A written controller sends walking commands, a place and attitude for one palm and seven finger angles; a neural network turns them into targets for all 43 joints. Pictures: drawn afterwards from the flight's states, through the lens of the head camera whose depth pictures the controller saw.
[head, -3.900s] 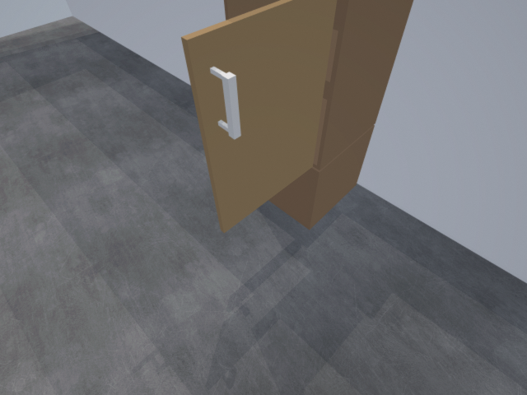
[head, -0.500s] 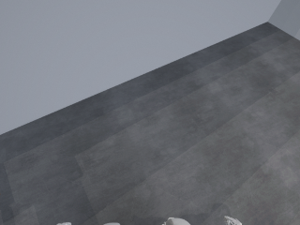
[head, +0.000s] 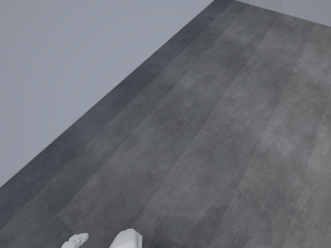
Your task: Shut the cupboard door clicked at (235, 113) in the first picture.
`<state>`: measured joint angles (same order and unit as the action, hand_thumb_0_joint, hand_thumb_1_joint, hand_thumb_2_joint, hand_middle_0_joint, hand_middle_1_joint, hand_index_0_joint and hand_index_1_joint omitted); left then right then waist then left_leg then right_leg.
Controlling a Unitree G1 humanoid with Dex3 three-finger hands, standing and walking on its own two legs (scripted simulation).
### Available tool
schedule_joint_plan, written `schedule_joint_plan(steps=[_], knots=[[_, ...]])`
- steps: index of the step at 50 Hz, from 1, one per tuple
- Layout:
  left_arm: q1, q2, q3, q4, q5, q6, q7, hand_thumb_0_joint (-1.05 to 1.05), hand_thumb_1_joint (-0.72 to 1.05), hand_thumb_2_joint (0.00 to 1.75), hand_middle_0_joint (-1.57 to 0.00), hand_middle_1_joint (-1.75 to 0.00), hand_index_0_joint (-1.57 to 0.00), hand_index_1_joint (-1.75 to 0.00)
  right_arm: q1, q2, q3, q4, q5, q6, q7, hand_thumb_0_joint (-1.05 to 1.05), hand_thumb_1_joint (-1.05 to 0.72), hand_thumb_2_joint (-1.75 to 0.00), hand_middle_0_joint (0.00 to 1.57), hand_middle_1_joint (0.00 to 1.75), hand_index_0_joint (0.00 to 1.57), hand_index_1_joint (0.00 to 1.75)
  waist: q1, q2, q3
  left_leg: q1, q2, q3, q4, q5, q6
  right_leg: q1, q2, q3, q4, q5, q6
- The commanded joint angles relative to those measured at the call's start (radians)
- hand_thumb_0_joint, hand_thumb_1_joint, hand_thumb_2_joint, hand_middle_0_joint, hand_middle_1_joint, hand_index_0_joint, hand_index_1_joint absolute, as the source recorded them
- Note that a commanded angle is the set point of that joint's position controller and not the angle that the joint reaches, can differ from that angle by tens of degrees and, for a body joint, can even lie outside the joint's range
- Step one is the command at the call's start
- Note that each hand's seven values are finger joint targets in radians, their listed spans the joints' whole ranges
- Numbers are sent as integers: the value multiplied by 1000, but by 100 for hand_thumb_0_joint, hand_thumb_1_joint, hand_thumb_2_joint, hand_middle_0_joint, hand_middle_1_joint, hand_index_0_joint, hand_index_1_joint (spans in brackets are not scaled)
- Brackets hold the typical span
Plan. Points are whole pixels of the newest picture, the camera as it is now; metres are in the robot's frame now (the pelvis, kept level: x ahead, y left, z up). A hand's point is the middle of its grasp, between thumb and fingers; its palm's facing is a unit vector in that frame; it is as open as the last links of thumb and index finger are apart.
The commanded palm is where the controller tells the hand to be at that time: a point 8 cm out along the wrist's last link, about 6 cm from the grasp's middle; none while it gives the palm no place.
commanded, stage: walk around to get in front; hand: left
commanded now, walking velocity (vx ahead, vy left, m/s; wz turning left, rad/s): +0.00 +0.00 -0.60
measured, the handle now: out of the picture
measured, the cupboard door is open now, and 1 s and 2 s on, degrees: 88 88 88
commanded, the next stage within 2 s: walk to a spot facing it in 1.70 s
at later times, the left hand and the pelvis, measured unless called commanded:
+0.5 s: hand (101, 223) +0.19 +0.20 -0.16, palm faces -0.29 -0.93 -0.23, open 7.4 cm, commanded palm none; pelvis +0.04 +0.02 +0.00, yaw -18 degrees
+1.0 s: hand (132, 188) +0.30 +0.13 -0.19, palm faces -0.53 -0.83 -0.17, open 7.4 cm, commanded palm none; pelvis +0.18 -0.03 -0.01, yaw -35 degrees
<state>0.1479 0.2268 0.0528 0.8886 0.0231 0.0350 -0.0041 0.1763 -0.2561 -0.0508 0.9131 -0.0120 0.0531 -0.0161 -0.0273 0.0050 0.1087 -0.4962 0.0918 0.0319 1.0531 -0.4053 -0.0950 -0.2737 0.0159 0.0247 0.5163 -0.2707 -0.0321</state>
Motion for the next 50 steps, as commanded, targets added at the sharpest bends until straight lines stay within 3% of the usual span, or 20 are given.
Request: schedule_joint_plan(steps=[1,4,7,9,10,15,23,26,27,28,29,30,34,41,43,44,45,46,47,50], knots=[[38,217,54,-67,1,-26,12,0,90,90,-20,-30,-20,-30,4,-61,-19,-81,5,-26,-1,0,-90,-90,20,30,20,30,36,-137,-168,23,-33,7,-152,21,-7,126,-216,234,-135,423,-147],[39,220,61,-63,3,-21,12,0,90,90,-20,-30,-20,-30,-7,-63,-18,-91,12,-40,-10,0,-90,-90,20,30,20,30,38,-176,-175,87,-56,8,-309,4,2,127,-219,291,-88,508,-147],[-10,192,58,-68,-7,-11,12,0,90,90,-20,-30,-20,-30,93,-87,-22,-58,13,-56,-21,0,-90,-90,20,30,20,30,-19,-148,-194,330,-44,7,-602,210,21,-7,-158,282,8,421,-62],[28,89,36,-103,-24,-4,-2,0,90,90,-20,-30,-20,-30,152,-254,-51,-61,-13,-69,-28,0,-90,-90,20,30,20,30,-22,320,-219,505,390,-416,-762,467,207,-293,55,25,394,-340,66],[-3,130,39,-107,-11,-3,-2,0,90,90,-20,-30,-20,-30,159,-248,-45,-69,-17,-63,-28,0,-90,-90,20,30,20,30,-36,228,-198,424,443,-412,-736,515,277,-270,-3,53,584,-379,64],[20,87,48,-71,-1,13,-34,0,90,90,-20,-30,-20,-30,43,-145,-20,-103,-20,-66,-36,0,-90,-90,20,30,20,30,28,213,-138,397,233,-26,-677,692,197,-291,-48,-30,665,-195,101],[-44,66,31,-91,-3,4,-47,0,90,90,-20,-30,-20,-30,115,-194,-48,-64,-23,-56,-13,0,-90,-90,20,30,20,30,-17,216,-163,414,276,61,-644,506,182,-110,-35,-146,222,-189,72],[82,120,49,-45,6,-7,-47,0,90,90,-20,-30,-20,-30,70,-181,-48,-68,-17,-50,-2,0,-90,-90,20,30,20,30,61,105,-164,194,224,119,-488,76,106,187,-31,-141,-51,-62,26],[182,221,72,-15,15,-22,-36,0,90,90,-20,-30,-20,-30,34,-115,-33,-98,-3,-50,7,0,-90,-90,20,30,20,30,124,-201,-177,-27,103,220,-233,-115,49,366,-232,156,-208,-162,-53],[259,320,90,9,2,-26,-17,0,90,90,-20,-30,-20,-30,-92,-80,-12,-164,-4,-47,14,0,-90,-90,20,30,20,30,187,-407,-113,-264,-6,140,15,-335,17,361,-427,520,-305,-94,-169],[271,308,88,8,-6,-33,-1,0,90,90,-20,-30,-20,-30,-128,-116,-14,-175,-6,-46,14,0,-90,-90,20,30,20,30,181,-299,-79,-324,31,-13,110,-224,30,321,-442,517,-324,-145,-218],[215,250,81,0,-6,-40,9,0,90,90,-20,-30,-20,-30,-133,-111,-24,-171,-4,-50,22,0,-90,-90,20,30,20,30,144,-202,-38,-327,56,-32,122,-120,31,279,-400,470,-324,-222,-215],[88,180,54,-23,-2,-69,2,0,90,90,-20,-30,-20,-30,-62,-88,-30,-110,-14,-54,34,0,-90,-90,20,30,20,30,44,-186,-53,-114,35,-1,-17,66,3,96,-256,229,-291,12,-148],[115,212,67,10,5,-76,-14,0,90,90,-20,-30,-20,-30,-54,-58,-23,-116,-5,-94,35,0,-90,-90,20,30,20,30,49,-172,-101,77,-48,51,-397,95,13,124,-219,248,-219,28,-144],[75,196,66,10,0,-73,-15,0,90,90,-20,-30,-20,-30,39,-78,-27,-80,-5,-109,22,0,-90,-90,20,30,20,30,-8,-135,-110,282,-63,64,-546,170,19,13,-182,235,-138,10,-109],[62,149,57,1,-3,-72,-18,0,90,90,-20,-30,-20,-30,147,-126,-37,-41,-9,-119,7,0,-90,-90,20,30,20,30,-57,-27,-145,482,-24,34,-627,163,33,-94,-119,185,10,39,-69],[87,78,44,-10,-13,-69,-27,0,90,90,-20,-30,-20,-30,286,-240,-66,-10,-26,-126,-3,0,-90,-90,20,30,20,30,-111,270,-246,674,236,-292,-696,-2,110,-281,23,45,324,-169,-7],[57,61,33,-47,-14,-73,-29,0,90,90,-20,-30,-20,-30,382,-279,-63,-2,-35,-124,-12,0,-90,-90,20,30,20,30,-132,347,-273,695,441,-567,-816,-70,214,-415,47,1,612,-345,13],[-6,80,40,-65,-3,-75,-33,0,90,90,-20,-30,-20,-30,333,-255,-53,-14,-31,-114,-12,0,-90,-90,20,30,20,30,-112,176,-160,581,462,-555,-843,-59,259,-461,-42,53,731,-282,4],[9,59,46,-23,15,-59,-58,0,90,90,-20,-30,-20,-30,149,-107,-13,-48,-24,-128,-10,0,-90,-90,20,30,20,30,-4,161,0,343,313,-220,-869,69,169,-440,-122,10,772,-50,31]])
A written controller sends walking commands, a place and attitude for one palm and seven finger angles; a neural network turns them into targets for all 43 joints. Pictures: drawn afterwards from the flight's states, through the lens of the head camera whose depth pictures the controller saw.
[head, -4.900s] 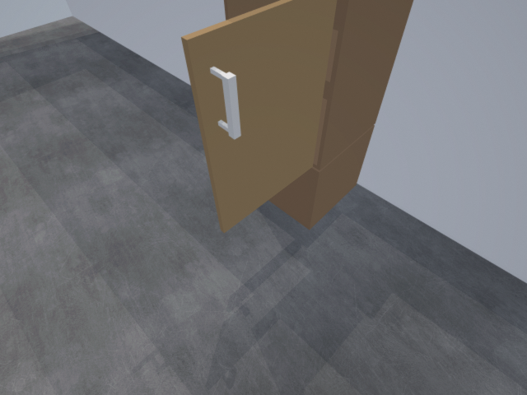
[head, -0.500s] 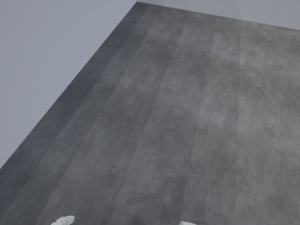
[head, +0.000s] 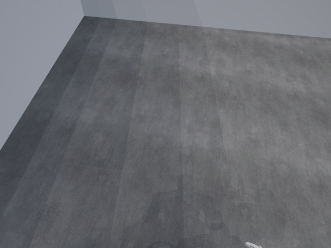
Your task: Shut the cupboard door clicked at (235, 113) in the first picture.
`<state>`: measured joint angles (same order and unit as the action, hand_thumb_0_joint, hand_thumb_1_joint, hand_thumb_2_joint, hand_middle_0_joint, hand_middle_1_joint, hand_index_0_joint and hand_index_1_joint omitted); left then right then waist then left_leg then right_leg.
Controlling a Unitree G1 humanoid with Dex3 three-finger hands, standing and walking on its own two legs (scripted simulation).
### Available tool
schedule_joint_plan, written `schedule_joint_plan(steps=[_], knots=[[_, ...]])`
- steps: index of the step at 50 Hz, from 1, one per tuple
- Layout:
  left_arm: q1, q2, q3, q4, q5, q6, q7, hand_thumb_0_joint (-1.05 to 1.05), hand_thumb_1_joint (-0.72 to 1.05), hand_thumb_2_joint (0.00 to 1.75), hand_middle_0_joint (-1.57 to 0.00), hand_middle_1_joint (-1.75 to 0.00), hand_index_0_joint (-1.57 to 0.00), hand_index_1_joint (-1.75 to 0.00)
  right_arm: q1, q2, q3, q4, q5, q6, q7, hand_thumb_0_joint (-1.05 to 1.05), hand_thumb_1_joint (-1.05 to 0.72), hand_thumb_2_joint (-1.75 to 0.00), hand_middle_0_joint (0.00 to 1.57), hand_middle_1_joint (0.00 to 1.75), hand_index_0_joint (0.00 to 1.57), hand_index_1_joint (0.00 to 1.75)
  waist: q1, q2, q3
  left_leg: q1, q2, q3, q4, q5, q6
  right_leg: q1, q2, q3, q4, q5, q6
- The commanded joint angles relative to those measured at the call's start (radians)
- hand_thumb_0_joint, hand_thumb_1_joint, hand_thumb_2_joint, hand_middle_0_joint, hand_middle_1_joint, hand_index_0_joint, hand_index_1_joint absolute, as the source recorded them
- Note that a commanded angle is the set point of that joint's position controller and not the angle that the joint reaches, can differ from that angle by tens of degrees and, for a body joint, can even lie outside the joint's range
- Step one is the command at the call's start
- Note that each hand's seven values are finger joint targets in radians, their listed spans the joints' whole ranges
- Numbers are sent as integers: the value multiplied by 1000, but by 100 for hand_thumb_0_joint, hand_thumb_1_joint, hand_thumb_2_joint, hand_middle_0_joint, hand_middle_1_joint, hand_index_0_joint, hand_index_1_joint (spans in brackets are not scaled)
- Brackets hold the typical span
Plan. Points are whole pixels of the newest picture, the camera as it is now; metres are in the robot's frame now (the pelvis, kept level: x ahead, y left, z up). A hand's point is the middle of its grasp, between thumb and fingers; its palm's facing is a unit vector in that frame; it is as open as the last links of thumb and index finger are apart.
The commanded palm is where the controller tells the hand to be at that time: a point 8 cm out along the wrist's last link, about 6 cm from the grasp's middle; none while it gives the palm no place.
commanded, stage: walk around to get in front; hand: left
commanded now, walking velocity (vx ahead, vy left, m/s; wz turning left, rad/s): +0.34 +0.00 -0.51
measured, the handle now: out of the picture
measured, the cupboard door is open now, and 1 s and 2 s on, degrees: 88 88 88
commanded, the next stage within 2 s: walk to a spot facing it in 0.70 s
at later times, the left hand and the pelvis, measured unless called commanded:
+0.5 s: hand (148, 170) +0.37 +0.07 -0.15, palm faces -0.27 -0.94 -0.20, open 7.4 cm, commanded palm none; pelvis +0.22 -0.08 +0.01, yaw -13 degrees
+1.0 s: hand (149, 138) +0.51 +0.08 -0.17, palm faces -0.18 -0.97 -0.14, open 7.4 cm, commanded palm none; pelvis +0.45 -0.08 +0.01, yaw -13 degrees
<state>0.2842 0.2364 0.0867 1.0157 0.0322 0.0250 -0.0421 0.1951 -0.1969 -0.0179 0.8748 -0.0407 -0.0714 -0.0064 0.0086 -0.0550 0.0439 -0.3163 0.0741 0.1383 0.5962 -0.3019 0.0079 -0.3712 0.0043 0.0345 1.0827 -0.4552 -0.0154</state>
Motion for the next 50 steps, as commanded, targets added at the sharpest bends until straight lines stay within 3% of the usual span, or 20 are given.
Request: schedule_joint_plan(steps=[1,5,12,13,15,16,17,18,19,23,25,35,38,39,40,41,42,45,48,50], knots=[[-125,33,5,-145,6,-39,-25,0,90,90,-20,-30,-20,-30,146,-150,-43,7,7,-10,-21,0,-90,-90,20,30,20,30,-34,226,61,182,286,-226,-401,108,45,-340,-104,-17,182,181,23],[-174,-12,-16,-164,1,-32,-29,0,90,90,-20,-30,-20,-30,236,-146,-47,54,8,-17,-24,0,-90,-90,20,30,20,30,-48,198,-32,328,249,-34,-334,439,55,-330,-91,-81,-16,215,26],[-290,3,-24,-192,-1,-37,-23,0,90,90,-20,-30,-20,-30,275,-161,-49,100,1,3,-10,0,-90,-90,20,30,20,30,-56,179,31,289,272,74,-291,569,58,-124,-36,-185,-385,226,-23],[-245,15,-19,-180,-1,-40,-19,0,90,90,-20,-30,-20,-30,266,-173,-49,104,2,5,-11,0,-90,-90,20,30,20,30,-29,169,9,279,280,86,-224,683,53,-37,-18,-197,-409,210,-40],[29,81,4,-96,3,-56,-4,0,90,90,-20,-30,-20,-30,200,-179,-45,91,14,7,-6,0,-90,-90,20,30,20,30,112,103,-106,120,218,140,113,755,1,369,12,-182,-506,249,-90],[191,200,37,-51,9,-68,13,0,90,90,-20,-30,-20,-30,186,-130,-34,67,31,5,4,0,-90,-90,20,30,20,30,184,-113,-224,-146,105,166,443,331,-41,644,-218,122,-581,199,-165],[233,277,51,-39,-15,-70,26,0,90,90,-20,-30,-20,-30,173,-96,-29,29,44,6,1,0,-90,-90,20,30,20,30,163,-253,-306,-352,-24,42,757,-303,-74,715,-451,544,-744,318,-261],[156,275,48,-55,-31,-64,37,0,90,90,-20,-30,-20,-30,117,-128,-38,27,39,11,1,0,-90,-90,20,30,20,30,136,-116,-208,-415,41,-110,811,-235,-53,614,-441,495,-797,264,-260],[61,211,29,-74,-31,-65,41,0,90,90,-20,-30,-20,-30,88,-114,-47,37,38,12,2,0,-90,-90,20,30,20,30,90,-55,-108,-398,90,-119,782,-117,-53,447,-391,382,-819,233,-223],[-82,87,-13,-93,-18,-92,41,0,90,90,-20,-30,-20,-30,185,-64,-41,109,10,52,6,0,-90,-90,20,30,20,30,-46,-76,-17,-203,108,-106,550,18,-75,118,-249,88,-879,374,-147],[-64,85,-13,-69,-15,-104,41,0,90,90,-20,-30,-20,-30,197,-46,-42,119,11,55,13,0,-90,-90,20,30,20,30,-60,-63,-36,-193,94,-88,444,52,-79,140,-219,55,-879,398,-155],[104,85,-21,39,-12,-118,45,0,90,90,-20,-30,-20,-30,-131,-47,-37,22,19,19,36,0,-90,-90,20,30,20,30,29,-59,20,-252,32,-53,57,79,-50,395,-258,105,-823,649,-163],[81,101,-18,47,-19,-118,48,0,90,90,-20,-30,-20,-30,-13,-74,-43,72,13,7,23,0,-90,-90,20,30,20,30,-50,-39,-24,-4,-49,16,-85,119,-18,358,-201,25,-637,906,-115],[73,93,-21,42,-23,-117,48,0,90,90,-20,-30,-20,-30,123,-114,-53,117,7,2,13,0,-90,-90,20,30,20,30,-107,2,-91,236,-26,-18,-121,201,12,233,-168,-10,-455,888,-78],[111,40,-30,26,-29,-113,46,0,90,90,-20,-30,-20,-30,266,-217,-75,150,-8,-2,3,0,-90,-90,20,30,20,30,-144,204,-208,504,219,-326,-99,337,109,-24,-57,-69,-185,528,-26],[104,20,-44,-1,-38,-119,42,0,90,90,-20,-30,-20,-30,358,-263,-78,163,0,7,-6,0,-90,-90,20,30,20,30,-154,324,-286,587,419,-574,-207,572,238,-150,35,-97,124,-82,-7],[49,49,-35,-5,-26,-110,53,0,90,90,-20,-30,-20,-30,290,-234,-70,159,11,21,-11,0,-90,-90,20,30,20,30,-125,208,-197,441,408,-536,-241,557,259,-167,-20,-18,216,-103,-15],[9,-6,-40,2,-10,-80,42,0,90,90,-20,-30,-20,-30,116,-113,-38,122,21,7,-21,0,-90,-90,20,30,20,30,-31,151,21,99,271,-339,-319,531,173,-163,-111,-25,134,63,36],[50,-33,-45,4,-12,-51,43,0,90,90,-20,-30,-20,-30,110,-113,-31,132,25,3,-26,0,-90,-90,20,30,20,30,4,179,-65,100,177,-209,-274,760,134,-48,-84,-59,-64,96,62],[28,-20,-38,-6,-14,-39,47,0,90,90,-20,-30,-20,-30,107,-130,-39,128,26,15,-25,0,-90,-90,20,30,20,30,2,178,-103,109,159,-213,-258,751,132,-23,-65,-78,-127,121,71]])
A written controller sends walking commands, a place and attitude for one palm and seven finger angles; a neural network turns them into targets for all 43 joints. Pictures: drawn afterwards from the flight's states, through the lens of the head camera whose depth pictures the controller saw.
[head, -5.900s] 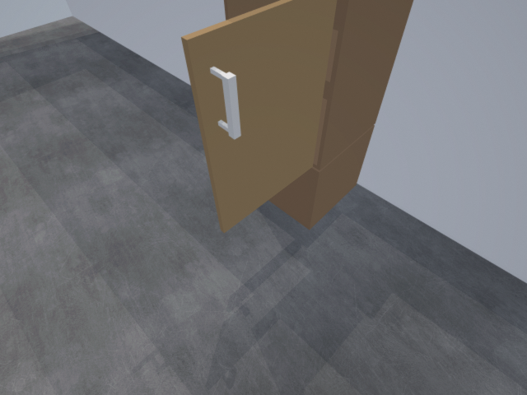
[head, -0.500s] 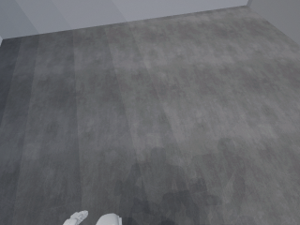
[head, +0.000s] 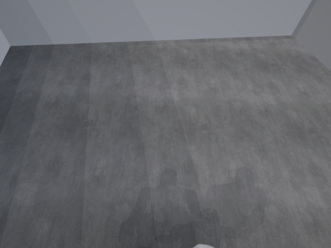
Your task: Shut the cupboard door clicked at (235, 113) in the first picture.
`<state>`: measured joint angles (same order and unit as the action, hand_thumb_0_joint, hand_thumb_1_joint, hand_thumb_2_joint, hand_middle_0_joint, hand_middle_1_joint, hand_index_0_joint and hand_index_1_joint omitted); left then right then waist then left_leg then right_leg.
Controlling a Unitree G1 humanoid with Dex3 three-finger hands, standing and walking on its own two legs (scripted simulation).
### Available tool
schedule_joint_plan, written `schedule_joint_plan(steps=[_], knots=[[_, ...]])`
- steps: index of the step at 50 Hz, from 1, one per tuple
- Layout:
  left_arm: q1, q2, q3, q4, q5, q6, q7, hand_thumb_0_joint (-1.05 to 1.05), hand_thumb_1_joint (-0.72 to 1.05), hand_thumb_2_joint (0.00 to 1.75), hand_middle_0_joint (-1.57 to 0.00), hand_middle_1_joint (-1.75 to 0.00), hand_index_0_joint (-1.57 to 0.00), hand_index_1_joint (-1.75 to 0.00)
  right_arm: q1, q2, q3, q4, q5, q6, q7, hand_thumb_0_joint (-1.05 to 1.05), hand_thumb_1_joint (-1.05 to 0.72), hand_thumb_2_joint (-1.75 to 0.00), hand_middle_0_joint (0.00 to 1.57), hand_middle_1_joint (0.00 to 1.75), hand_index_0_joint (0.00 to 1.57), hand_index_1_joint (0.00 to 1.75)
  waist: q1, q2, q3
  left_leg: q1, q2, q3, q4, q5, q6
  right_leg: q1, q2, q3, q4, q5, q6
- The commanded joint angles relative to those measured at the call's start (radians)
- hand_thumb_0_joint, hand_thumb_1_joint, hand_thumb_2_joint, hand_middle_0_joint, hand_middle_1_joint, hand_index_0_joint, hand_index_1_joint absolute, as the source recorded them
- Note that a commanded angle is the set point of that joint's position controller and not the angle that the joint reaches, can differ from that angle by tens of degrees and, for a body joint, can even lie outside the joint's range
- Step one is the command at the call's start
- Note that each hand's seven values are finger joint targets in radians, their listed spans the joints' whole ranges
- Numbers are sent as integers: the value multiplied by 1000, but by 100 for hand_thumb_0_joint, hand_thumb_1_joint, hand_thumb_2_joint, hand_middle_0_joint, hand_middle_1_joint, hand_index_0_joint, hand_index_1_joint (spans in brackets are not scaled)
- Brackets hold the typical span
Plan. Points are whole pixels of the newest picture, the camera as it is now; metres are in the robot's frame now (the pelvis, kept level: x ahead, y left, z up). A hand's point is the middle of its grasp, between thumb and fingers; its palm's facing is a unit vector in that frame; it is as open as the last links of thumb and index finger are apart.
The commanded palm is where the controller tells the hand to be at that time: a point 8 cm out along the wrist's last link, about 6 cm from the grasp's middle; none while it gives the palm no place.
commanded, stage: walk to a spot facing it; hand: left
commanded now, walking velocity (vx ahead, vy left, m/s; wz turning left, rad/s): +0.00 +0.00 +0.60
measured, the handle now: out of the picture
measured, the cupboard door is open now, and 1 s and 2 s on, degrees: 88 88 88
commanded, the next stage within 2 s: none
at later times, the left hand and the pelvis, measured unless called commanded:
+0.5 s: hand out of the picture +0.13 +0.15 -0.16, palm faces +0.31 -0.92 -0.23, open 7.3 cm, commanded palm none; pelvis +0.09 -0.05 +0.00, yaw +19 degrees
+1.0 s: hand out of the picture +0.07 +0.19 -0.16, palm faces +0.56 -0.78 -0.26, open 7.4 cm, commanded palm none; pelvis +0.11 -0.04 +0.00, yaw +36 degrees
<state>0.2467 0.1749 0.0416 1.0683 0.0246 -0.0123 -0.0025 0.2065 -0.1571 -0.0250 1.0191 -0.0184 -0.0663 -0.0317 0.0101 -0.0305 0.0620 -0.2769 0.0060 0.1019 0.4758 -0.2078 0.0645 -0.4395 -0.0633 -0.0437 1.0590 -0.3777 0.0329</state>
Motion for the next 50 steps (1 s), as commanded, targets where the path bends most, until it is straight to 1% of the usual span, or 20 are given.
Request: schedule_joint_plan(steps=[1,6,10,11,12,13,14,15,17,19,28,30,31,32,33,34,35,39,45,50], knots=[[52,45,13,-70,-6,6,10,0,90,90,-20,-30,-20,-30,95,-176,-41,-22,2,17,2,0,-90,-90,20,30,20,30,1,144,-135,65,224,-185,-135,615,77,48,12,-6,-122,54,28],[-80,62,22,-140,-8,17,16,0,90,90,-20,-30,-20,-30,104,-198,-56,-31,-7,52,7,0,-90,-90,20,30,20,30,-23,195,-84,29,228,-297,-129,433,89,48,31,-4,-252,34,35],[-48,89,31,-154,-16,2,21,0,90,90,-20,-30,-20,-30,72,-216,-68,-51,-2,72,7,0,-90,-90,20,30,20,30,10,164,-82,-32,191,-344,-35,381,47,240,49,-7,-540,145,24],[-12,122,38,-145,-16,-10,25,0,90,90,-20,-30,-20,-30,72,-194,-68,-58,6,70,12,0,-90,-90,20,30,20,30,26,96,-115,-116,148,-320,27,263,-1,398,-16,47,-666,280,16],[32,215,58,-137,-3,-21,36,0,90,90,-20,-30,-20,-30,83,-134,-60,-75,16,67,20,0,-90,-90,20,30,20,30,40,-151,-169,-289,30,-177,208,-31,-78,588,-248,237,-706,499,-46],[82,266,65,-135,-3,-20,39,0,90,90,-20,-30,-20,-30,69,-135,-64,-98,12,74,18,0,-90,-90,20,30,20,30,57,-271,-185,-323,-30,-69,480,-465,-122,523,-473,371,-723,685,-176],[50,252,51,-150,-5,-17,41,0,90,90,-20,-30,-20,-30,72,-153,-67,-94,8,85,24,0,-90,-90,20,30,20,30,41,-185,-155,-304,17,-113,641,-435,-117,425,-458,309,-722,626,-220],[-25,189,44,-165,-6,-15,50,0,90,90,-20,-30,-20,-30,67,-139,-72,-86,6,97,28,0,-90,-90,20,30,20,30,5,-148,-100,-326,39,-119,703,-363,-124,382,-408,226,-731,626,-207],[-62,163,29,-178,-9,-13,46,0,90,90,-20,-30,-20,-30,51,-127,-61,-75,4,109,38,0,-90,-90,20,30,20,30,-19,-181,-87,-328,67,-89,738,-280,-143,362,-311,73,-697,730,-161],[-49,159,27,-181,-8,-14,43,0,90,90,-20,-30,-20,-30,22,-116,-56,-89,4,117,47,0,-90,-90,20,30,20,30,-18,-181,-74,-308,66,-57,671,-239,-151,359,-282,-15,-697,764,-136],[2,229,51,-184,8,-4,32,0,90,90,-20,-30,-20,-30,-115,-119,-46,-170,5,112,67,0,-90,-90,20,30,20,30,15,-176,-81,-153,28,49,253,-189,-121,382,-307,-102,-598,738,-124],[-12,240,54,-190,2,-2,26,0,90,90,-20,-30,-20,-30,-62,-153,-53,-172,2,106,64,0,-90,-90,20,30,20,30,-23,-145,-120,-5,7,62,103,-78,-105,330,-293,-145,-483,706,-83],[-34,239,53,-202,-6,0,23,0,90,90,-20,-30,-20,-30,25,-201,-67,-153,-3,100,62,0,-90,-90,20,30,20,30,-80,-48,-171,163,30,24,-3,84,-84,239,-276,-171,-335,609,-43],[-39,181,44,-236,-16,6,14,0,90,90,-20,-30,-20,-30,98,-323,-97,-143,-11,89,55,0,-90,-90,20,30,20,30,-119,234,-236,355,286,-314,-51,386,34,-24,-136,-191,-88,60,34],[-98,149,27,-281,-13,16,16,0,90,90,-20,-30,-20,-30,149,-397,-112,-137,1,92,42,0,-90,-90,20,30,20,30,-142,342,-258,357,453,-526,-84,678,171,-162,-48,-79,106,-314,59],[-118,181,30,-294,-6,30,21,0,90,90,-20,-30,-20,-30,126,-391,-106,-136,2,95,39,0,-90,-90,20,30,20,30,-121,201,-235,305,470,-460,-82,542,200,-173,-73,21,164,-280,45],[-149,173,32,-283,-4,37,24,0,90,90,-20,-30,-20,-30,77,-350,-99,-156,-1,89,31,0,-90,-90,20,30,20,30,-110,139,-184,229,413,-450,-118,375,169,-192,-81,26,174,-200,47],[-59,169,44,-223,2,51,8,0,90,90,-20,-30,-20,-30,-81,-293,-77,-189,-1,84,22,0,-90,-90,20,30,20,30,-21,191,-71,50,234,-299,-162,142,63,-122,-50,42,116,-5,57],[-83,157,37,-246,-3,48,10,0,90,90,-20,-30,-20,-30,-48,-303,-89,-178,-6,93,31,0,-90,-90,20,30,20,30,-34,157,-79,33,216,-362,-176,-3,77,-45,-2,23,-113,-28,55],[-50,148,34,-255,-11,32,17,0,90,90,-20,-30,-20,-30,-57,-294,-99,-187,-6,101,32,0,-90,-90,20,30,20,30,-21,223,-114,-4,191,-425,-93,163,75,129,53,12,-368,-10,37]])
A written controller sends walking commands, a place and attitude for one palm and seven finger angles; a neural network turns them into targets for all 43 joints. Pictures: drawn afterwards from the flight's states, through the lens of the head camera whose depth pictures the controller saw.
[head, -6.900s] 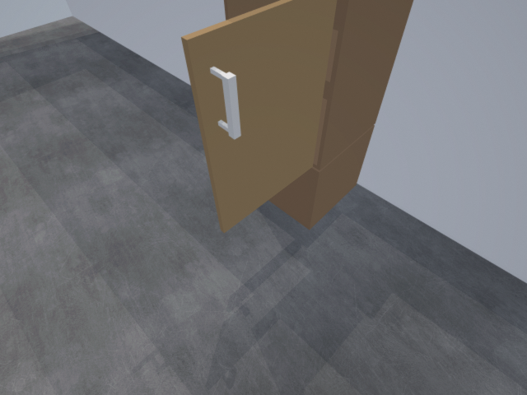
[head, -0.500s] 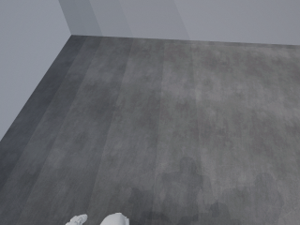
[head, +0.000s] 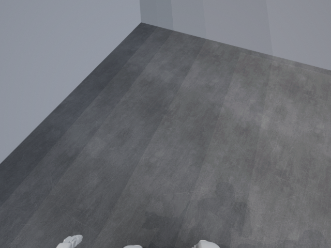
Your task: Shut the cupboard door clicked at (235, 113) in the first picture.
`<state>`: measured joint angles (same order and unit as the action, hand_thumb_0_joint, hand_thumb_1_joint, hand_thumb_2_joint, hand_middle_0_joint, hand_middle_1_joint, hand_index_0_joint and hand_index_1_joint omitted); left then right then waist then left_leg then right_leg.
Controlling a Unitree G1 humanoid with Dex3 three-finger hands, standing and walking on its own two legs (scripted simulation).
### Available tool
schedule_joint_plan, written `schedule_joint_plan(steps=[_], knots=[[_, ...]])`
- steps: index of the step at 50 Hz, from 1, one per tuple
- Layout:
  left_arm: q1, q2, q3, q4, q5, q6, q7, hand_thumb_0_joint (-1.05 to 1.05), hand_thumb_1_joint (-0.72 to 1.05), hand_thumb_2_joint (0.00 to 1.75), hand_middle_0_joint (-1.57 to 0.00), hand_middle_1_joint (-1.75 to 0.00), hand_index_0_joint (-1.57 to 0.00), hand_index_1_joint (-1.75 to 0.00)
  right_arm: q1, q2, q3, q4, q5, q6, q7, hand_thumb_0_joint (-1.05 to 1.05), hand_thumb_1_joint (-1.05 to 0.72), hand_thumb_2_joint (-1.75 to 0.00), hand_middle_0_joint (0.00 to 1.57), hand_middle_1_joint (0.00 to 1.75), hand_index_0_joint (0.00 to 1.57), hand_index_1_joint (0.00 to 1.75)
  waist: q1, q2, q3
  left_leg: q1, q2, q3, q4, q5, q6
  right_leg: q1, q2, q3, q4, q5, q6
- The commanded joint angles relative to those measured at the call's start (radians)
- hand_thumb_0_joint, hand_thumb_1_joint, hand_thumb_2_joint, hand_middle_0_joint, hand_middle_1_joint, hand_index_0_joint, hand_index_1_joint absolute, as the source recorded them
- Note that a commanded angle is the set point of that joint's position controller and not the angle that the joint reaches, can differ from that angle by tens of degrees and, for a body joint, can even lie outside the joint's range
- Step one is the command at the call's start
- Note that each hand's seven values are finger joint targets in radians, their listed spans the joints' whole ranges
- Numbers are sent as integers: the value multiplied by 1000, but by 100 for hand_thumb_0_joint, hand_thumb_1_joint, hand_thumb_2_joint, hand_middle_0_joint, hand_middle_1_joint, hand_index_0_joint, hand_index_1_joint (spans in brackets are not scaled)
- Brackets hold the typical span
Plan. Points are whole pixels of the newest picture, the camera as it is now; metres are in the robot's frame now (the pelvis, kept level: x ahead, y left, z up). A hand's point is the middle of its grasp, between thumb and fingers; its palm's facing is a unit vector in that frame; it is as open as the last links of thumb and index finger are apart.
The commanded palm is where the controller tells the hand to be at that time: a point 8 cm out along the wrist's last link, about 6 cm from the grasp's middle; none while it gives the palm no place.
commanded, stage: walk to a spot facing it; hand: left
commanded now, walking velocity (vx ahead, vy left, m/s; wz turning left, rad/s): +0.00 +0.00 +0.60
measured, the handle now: out of the picture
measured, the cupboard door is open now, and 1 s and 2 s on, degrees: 88 88 88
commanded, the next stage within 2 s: none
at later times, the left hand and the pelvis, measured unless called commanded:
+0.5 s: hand out of the picture -0.01 +0.19 -0.18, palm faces +0.35 -0.90 -0.25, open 7.4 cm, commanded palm none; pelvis +0.02 -0.03 -0.01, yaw +20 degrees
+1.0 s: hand out of the picture +0.03 +0.16 -0.14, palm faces +0.57 -0.77 -0.29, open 7.4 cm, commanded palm none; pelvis +0.06 -0.06 +0.00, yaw +38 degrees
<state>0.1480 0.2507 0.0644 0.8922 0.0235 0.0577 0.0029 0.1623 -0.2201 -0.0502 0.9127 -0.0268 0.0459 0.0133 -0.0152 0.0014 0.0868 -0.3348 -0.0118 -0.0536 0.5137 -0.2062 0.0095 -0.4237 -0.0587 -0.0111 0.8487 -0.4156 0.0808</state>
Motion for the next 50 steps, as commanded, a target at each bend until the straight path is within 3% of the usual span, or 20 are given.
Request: schedule_joint_plan(steps=[1,2,4,5,7,10,17,21,23,25,26,28,31,39,42,43,44,45,46,50], knots=[[83,72,15,-70,-12,-44,15,0,90,90,-20,-30,-20,-30,-31,-222,-76,-85,5,-10,-13,0,-90,-90,20,30,20,30,23,172,-151,18,185,-261,-97,170,112,195,55,-30,-261,89,-14],[129,95,22,-58,-13,-52,19,0,90,90,-20,-30,-20,-30,-45,-202,-73,-93,12,-9,-12,0,-90,-90,20,30,20,30,51,116,-161,-67,144,-247,-41,108,75,324,29,-13,-416,172,-20],[157,244,49,-65,11,-65,32,0,90,90,-20,-30,-20,-30,-51,-100,-59,-126,20,-11,-3,0,-90,-90,20,30,20,30,82,-351,-136,-332,-75,37,417,-397,-62,403,-432,424,-627,222,-192],[112,223,39,-76,2,-62,38,0,90,90,-20,-30,-20,-30,-46,-147,-70,-117,11,-5,1,0,-90,-90,20,30,20,30,57,-243,-123,-273,-6,-15,592,-389,-50,276,-456,350,-603,277,-235],[4,129,17,-96,-3,-68,37,0,90,90,-20,-30,-20,-30,-12,-128,-69,-64,6,13,8,0,-90,-90,20,30,20,30,-6,-225,-76,-283,32,3,727,-253,-70,253,-303,164,-546,414,-200],[38,100,8,-86,-6,-74,35,0,90,90,-20,-30,-20,-30,-22,-94,-53,-54,12,16,18,0,-90,-90,20,30,20,30,3,-199,-95,-282,41,64,663,-192,-96,351,-246,-10,-489,674,-170],[153,147,26,-43,3,-73,34,0,90,90,-20,-30,-20,-30,-118,-62,-28,-69,15,9,23,0,-90,-90,20,30,20,30,64,-212,-121,-180,36,159,320,-225,-88,465,-290,-78,-411,852,-180],[134,175,38,-40,5,-70,28,0,90,90,-20,-30,-20,-30,-89,-77,-27,-75,17,-3,21,0,-90,-90,20,30,20,30,42,-218,-144,-51,15,199,126,-179,-58,437,-309,-117,-318,877,-163],[96,174,40,-48,-8,-68,22,0,90,90,-20,-30,-20,-30,19,-127,-41,-50,10,-12,16,0,-90,-90,20,30,20,30,-31,-142,-191,185,18,181,-59,44,-29,296,-283,-176,-137,773,-100],[4,64,4,-127,-18,-57,12,0,90,90,-20,-30,-20,-30,163,-313,-87,-30,8,-20,0,0,-90,-90,20,30,20,30,-109,302,-250,441,434,-362,-115,735,209,-166,-62,-143,293,-248,12],[-26,98,9,-140,-10,-40,18,0,90,90,-20,-30,-20,-30,172,-310,-82,-13,11,-16,-7,0,-90,-90,20,30,20,30,-99,174,-257,411,462,-311,-98,683,257,-188,-80,-18,357,-247,-5],[-49,89,18,-114,-6,-30,19,0,90,90,-20,-30,-20,-30,57,-256,-70,-49,5,-23,-23,0,-90,-90,20,30,20,30,-57,182,-152,243,344,-250,-144,392,201,-181,-85,8,347,-115,-1],[17,89,20,-73,-1,-19,5,0,90,90,-20,-30,-20,-30,-29,-213,-51,-67,4,-27,-26,0,-90,-90,20,30,20,30,1,153,-91,150,246,-151,-174,295,132,-125,-54,5,297,8,5],[2,67,10,-97,-10,-30,9,0,90,90,-20,-30,-20,-30,-13,-230,-67,-69,-1,-17,-18,0,-90,-90,20,30,20,30,-3,168,-110,107,215,-222,-130,278,139,49,24,-29,-74,-5,-1],[103,84,19,-77,-14,-49,14,0,90,90,-20,-30,-20,-30,-60,-211,-70,-86,10,-13,-17,0,-90,-90,20,30,20,30,52,141,-143,-12,157,-221,-28,230,86,288,36,-38,-362,184,-11],[151,145,33,-71,-4,-63,21,0,90,90,-20,-30,-20,-30,-55,-166,-65,-95,20,-14,-11,0,-90,-90,20,30,20,30,74,-15,-167,-137,77,-158,95,44,26,434,-97,90,-506,215,-39],[168,240,52,-69,11,-71,30,0,90,90,-20,-30,-20,-30,-46,-93,-55,-120,24,-16,-7,0,-90,-90,20,30,20,30,85,-352,-166,-292,-78,34,372,-369,-58,482,-389,388,-578,344,-157],[157,242,44,-76,2,-68,34,0,90,90,-20,-30,-20,-30,-45,-144,-66,-120,16,-8,-4,0,-90,-90,20,30,20,30,78,-297,-162,-247,-20,-10,585,-435,-52,346,-470,378,-575,405,-233],[92,181,32,-86,2,-71,38,0,90,90,-20,-30,-20,-30,-38,-141,-66,-102,12,-1,1,0,-90,-90,20,30,20,30,40,-219,-121,-249,12,-30,685,-358,-49,294,-399,277,-560,384,-241],[33,108,8,-98,-5,-72,33,0,90,90,-20,-30,-20,-30,-29,-98,-53,-58,12,18,19,0,-90,-90,20,30,20,30,2,-222,-86,-250,42,47,699,-197,-88,302,-254,6,-514,579,-168]])
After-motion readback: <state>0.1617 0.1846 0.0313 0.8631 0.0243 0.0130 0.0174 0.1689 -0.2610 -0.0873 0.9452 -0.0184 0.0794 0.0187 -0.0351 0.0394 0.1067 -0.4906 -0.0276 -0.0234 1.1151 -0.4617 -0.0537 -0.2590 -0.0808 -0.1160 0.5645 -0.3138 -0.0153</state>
